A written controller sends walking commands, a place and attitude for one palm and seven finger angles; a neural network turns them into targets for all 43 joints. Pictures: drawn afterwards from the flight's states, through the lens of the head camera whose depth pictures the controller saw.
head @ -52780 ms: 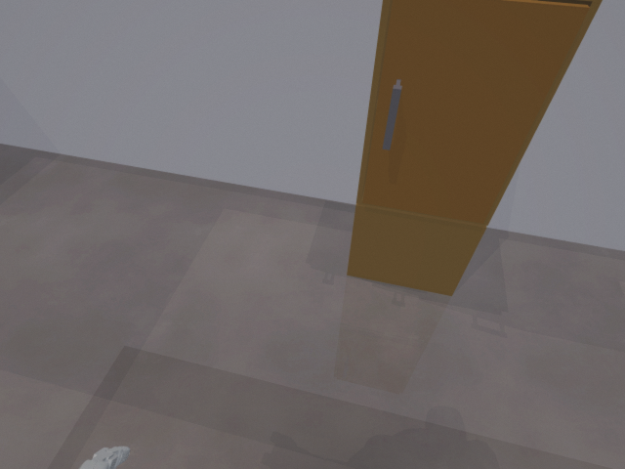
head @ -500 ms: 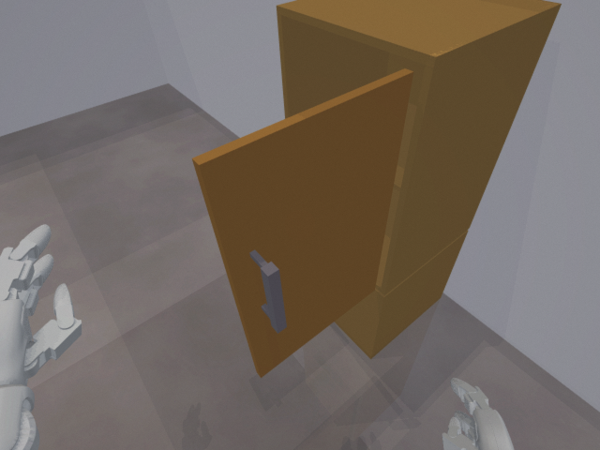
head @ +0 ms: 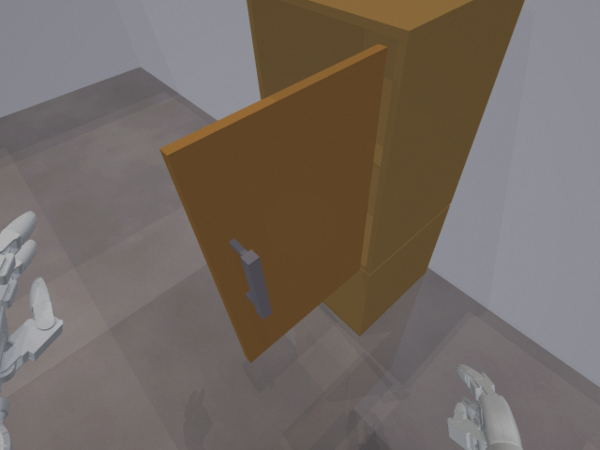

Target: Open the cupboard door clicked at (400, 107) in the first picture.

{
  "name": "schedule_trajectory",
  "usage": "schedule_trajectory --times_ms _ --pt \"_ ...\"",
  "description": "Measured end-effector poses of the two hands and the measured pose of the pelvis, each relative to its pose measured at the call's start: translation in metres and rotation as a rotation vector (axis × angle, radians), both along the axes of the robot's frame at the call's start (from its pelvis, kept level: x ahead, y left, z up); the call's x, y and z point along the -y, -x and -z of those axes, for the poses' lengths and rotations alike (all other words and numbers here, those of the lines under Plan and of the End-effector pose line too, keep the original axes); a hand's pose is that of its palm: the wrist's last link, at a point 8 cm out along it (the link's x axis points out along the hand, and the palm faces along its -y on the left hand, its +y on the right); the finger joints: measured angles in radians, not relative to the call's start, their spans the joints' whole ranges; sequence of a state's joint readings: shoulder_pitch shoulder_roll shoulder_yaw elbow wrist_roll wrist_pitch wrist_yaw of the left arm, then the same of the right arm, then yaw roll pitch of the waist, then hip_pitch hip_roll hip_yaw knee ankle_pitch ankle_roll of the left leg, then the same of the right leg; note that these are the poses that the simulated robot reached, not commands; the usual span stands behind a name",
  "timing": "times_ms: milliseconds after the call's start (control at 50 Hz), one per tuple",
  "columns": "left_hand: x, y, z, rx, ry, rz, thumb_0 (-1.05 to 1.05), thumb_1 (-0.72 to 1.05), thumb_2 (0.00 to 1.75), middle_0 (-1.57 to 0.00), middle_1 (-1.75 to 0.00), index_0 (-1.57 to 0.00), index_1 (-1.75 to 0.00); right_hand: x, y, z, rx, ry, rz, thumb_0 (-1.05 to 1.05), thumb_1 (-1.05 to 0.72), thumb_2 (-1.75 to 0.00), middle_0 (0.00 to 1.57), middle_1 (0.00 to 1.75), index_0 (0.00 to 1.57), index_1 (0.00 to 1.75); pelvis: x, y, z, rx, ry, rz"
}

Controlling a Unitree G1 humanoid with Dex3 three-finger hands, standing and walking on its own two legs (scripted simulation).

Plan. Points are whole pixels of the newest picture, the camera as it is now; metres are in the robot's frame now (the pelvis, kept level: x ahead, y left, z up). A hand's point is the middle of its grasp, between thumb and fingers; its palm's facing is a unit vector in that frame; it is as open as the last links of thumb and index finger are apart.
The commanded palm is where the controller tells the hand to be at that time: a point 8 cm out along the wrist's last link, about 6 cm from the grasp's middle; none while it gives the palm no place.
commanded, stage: step back with the hand held close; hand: left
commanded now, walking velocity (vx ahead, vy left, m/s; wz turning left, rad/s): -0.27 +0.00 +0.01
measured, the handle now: (250, 280) +0.37 +0.12 -0.02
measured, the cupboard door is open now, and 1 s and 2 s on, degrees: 90 90 90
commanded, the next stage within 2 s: stop stepping back and stand still in 0.94 s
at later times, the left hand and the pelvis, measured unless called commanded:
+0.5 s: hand out of the picture +0.12 +0.30 +0.15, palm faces +0.41 -0.75 -0.52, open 7.4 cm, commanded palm +0.05 +0.33 +0.17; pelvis -0.08 +0.03 -0.01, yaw +1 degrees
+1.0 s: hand out of the picture +0.04 +0.29 +0.17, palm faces +0.42 -0.79 -0.45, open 7.4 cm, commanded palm -0.03 +0.32 +0.17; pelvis -0.17 +0.03 -0.01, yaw +0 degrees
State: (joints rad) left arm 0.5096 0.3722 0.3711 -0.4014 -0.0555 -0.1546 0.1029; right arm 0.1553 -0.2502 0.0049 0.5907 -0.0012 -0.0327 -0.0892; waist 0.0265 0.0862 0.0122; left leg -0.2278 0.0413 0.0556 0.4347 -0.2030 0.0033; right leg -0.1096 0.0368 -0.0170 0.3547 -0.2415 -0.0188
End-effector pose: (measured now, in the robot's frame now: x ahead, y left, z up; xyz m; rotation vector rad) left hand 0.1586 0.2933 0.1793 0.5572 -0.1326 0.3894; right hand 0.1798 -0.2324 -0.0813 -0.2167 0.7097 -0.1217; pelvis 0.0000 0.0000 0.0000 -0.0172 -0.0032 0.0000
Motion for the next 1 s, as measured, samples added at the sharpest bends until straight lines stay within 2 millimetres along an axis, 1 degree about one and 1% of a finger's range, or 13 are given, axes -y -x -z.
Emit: schedule_trajectory --times_ms 120,240,320,400,520,600,680,720,760,820,900,940,1000 --pt "-0.008 0.001 0.012 -0.077 -0.006 0.037 0.01 0.89 0.89 -0.21 -0.3 -0.22 -0.3 0.002 0.018 0.0 -0.035 0.018 0.064 0.01 -0.91 -0.9 0.2 0.3 0.2 0.3 -0.01 0.01 0.001 -0.016 -0.003 0.018" --pt "-0.017 0.014 0.009 -0.033 -0.016 0.063 0.01 0.88 0.89 -0.21 -0.3 -0.22 -0.3 -0.005 0.041 -0.006 -0.046 0.046 0.074 0.01 -0.91 -0.9 0.2 0.3 0.2 0.3 -0.018 0.028 0.003 -0.012 0.001 0.021" --pt "-0.023 0.029 0.006 0.012 -0.025 0.076 0.01 0.88 0.89 -0.21 -0.3 -0.22 -0.3 -0.013 0.056 -0.009 -0.032 0.054 0.067 0.01 -0.91 -0.9 0.2 0.3 0.2 0.3 -0.024 0.042 0.005 -0.006 0.007 0.017" --pt "-0.031 0.049 0.005 0.041 -0.042 0.069 0.01 0.88 0.89 -0.21 -0.3 -0.22 -0.3 -0.021 0.07 -0.01 -0.014 0.057 0.049 0.01 -0.91 -0.9 0.2 0.3 0.2 0.3 -0.03 0.058 0.008 0.002 0.013 0.008" --pt "-0.042 0.085 0.007 0.073 -0.08 0.008 0.01 0.88 0.89 -0.21 -0.3 -0.22 -0.3 -0.033 0.089 0.0 0.002 0.046 -0.004 0.01 -0.91 -0.9 0.2 0.3 0.21 0.3 -0.03 0.082 0.016 0.011 0.018 -0.033" --pt "-0.04 0.113 0.007 0.091 -0.074 -0.038 0.01 0.88 0.89 -0.21 -0.3 -0.22 -0.3 -0.038 0.099 0.01 -0.01 0.029 -0.052 0.01 -0.9 -0.9 0.2 0.3 0.21 0.3 -0.026 0.1 0.019 0.009 0.024 -0.058" --pt "-0.033 0.135 0.007 0.104 -0.04 -0.034 0.01 0.88 0.89 -0.21 -0.3 -0.22 -0.3 -0.04 0.113 0.013 -0.03 0.027 -0.073 0.01 -0.9 -0.9 0.2 0.3 0.21 0.3 -0.024 0.113 0.017 0.01 0.023 -0.055" --pt "-0.031 0.14 0.007 0.123 -0.027 -0.017 0.01 0.88 0.89 -0.21 -0.3 -0.22 -0.3 -0.04 0.122 0.012 -0.041 0.041 -0.066 0.01 -0.9 -0.9 0.2 0.3 0.21 0.3 -0.027 0.117 0.017 0.007 0.022 -0.05" --pt "-0.035 0.142 0.007 0.15 -0.019 0.003 0.01 0.88 0.89 -0.21 -0.3 -0.22 -0.3 -0.039 0.131 0.01 -0.046 0.063 -0.051 0.01 -0.9 -0.9 0.2 0.3 0.21 0.3 -0.03 0.122 0.018 -0.001 0.029 -0.057" --pt "-0.044 0.141 0.006 0.176 -0.036 0.02 0.01 0.88 0.89 -0.21 -0.3 -0.22 -0.3 -0.039 0.143 0.006 -0.039 0.082 -0.035 0.01 -0.9 -0.9 0.2 0.3 0.21 0.3 -0.032 0.138 0.018 0.007 0.026 -0.05" --pt "-0.052 0.146 -0.001 0.154 -0.061 0.013 0.01 0.88 0.89 -0.21 -0.3 -0.22 -0.3 -0.042 0.161 -0.003 -0.017 0.065 -0.031 0.01 -0.91 -0.9 0.2 0.3 0.21 0.3 -0.032 0.155 0.011 -0.018 0.057 -0.046" --pt "-0.049 0.153 -0.003 0.146 -0.053 0.019 0.01 0.88 0.89 -0.21 -0.3 -0.22 -0.3 -0.042 0.17 -0.006 -0.015 0.051 -0.028 0.01 -0.91 -0.9 0.2 0.3 0.21 0.3 -0.03 0.162 0.008 -0.043 0.06 -0.024" --pt "-0.037 0.164 -0.003 0.135 -0.021 0.051 0.01 0.89 0.89 -0.21 -0.3 -0.21 -0.3 -0.04 0.182 -0.009 -0.012 0.042 -0.026 0.01 -0.9 -0.9 0.2 0.3 0.21 0.3 -0.025 0.172 0.005 -0.083 0.051 0.007"
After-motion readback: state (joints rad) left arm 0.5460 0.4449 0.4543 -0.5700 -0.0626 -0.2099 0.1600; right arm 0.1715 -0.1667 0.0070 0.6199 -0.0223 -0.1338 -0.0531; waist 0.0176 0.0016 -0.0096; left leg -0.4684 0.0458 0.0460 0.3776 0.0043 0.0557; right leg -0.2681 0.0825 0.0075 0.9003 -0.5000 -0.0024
